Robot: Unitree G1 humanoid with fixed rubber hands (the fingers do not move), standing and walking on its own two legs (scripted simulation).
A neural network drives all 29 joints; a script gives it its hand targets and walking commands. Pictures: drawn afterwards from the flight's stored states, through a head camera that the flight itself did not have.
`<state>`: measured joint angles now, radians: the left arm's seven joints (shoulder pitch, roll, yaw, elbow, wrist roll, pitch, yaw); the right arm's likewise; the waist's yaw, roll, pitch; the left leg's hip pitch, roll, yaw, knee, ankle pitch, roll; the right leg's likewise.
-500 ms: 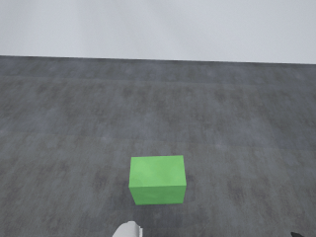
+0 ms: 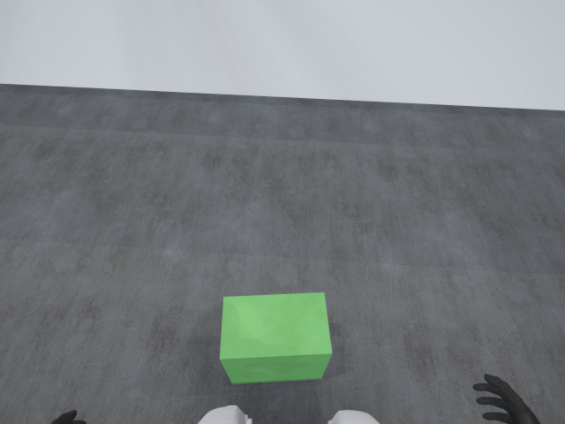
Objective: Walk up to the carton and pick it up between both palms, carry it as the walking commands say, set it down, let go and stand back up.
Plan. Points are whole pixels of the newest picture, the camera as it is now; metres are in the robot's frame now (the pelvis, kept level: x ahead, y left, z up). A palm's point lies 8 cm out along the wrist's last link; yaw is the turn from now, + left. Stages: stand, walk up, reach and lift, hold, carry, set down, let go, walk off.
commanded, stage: walk up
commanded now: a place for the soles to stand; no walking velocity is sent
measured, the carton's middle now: (275, 340) +0.40 +0.03 -0.60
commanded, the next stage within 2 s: reach and lift in 1.18 s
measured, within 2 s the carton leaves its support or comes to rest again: neither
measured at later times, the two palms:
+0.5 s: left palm (54, 409) +0.15 +0.32 -0.06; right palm (524, 406) +0.15 -0.33 -0.07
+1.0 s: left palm out of the picture +0.08 +0.35 -0.07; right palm (508, 401) +0.15 -0.31 -0.07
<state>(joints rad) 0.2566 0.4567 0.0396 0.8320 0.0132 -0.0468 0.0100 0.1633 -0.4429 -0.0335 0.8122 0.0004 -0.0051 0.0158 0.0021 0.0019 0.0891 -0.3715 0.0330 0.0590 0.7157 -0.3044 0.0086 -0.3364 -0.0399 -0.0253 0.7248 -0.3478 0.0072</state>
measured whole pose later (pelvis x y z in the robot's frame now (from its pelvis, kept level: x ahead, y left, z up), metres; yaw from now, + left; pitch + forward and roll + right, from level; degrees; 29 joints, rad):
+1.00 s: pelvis +0.01 +0.01 +0.02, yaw +2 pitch -1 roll +0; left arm 0.13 0.45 0.02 0.99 0.02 -0.03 0.01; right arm 0.03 -0.44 -0.03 0.96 -0.02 0.03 0.05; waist 0.02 0.01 0.08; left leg -0.28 0.01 0.04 0.51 -0.20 0.02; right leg -0.23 -0.06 -0.06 0.50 -0.25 0.02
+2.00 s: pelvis -0.03 -0.01 -0.06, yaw +1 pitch +21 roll -1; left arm -0.50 0.39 0.24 0.76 -0.05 0.20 -0.12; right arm -0.47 -0.28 -0.16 0.69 0.05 0.22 0.00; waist 0.01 -0.02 0.02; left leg -1.08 0.04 0.02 1.05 -0.35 0.00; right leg -1.03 -0.03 -0.04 1.06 -0.41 0.01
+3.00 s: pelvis -0.06 +0.00 -0.22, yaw -1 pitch +47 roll -1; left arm -1.03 0.43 0.32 0.86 -0.08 0.14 -0.12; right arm -1.02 -0.35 -0.26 0.80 0.11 0.17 0.00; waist 0.04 -0.02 -0.06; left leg -1.98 0.06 0.02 1.60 -0.44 0.02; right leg -1.93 -0.02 -0.01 1.62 -0.51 0.02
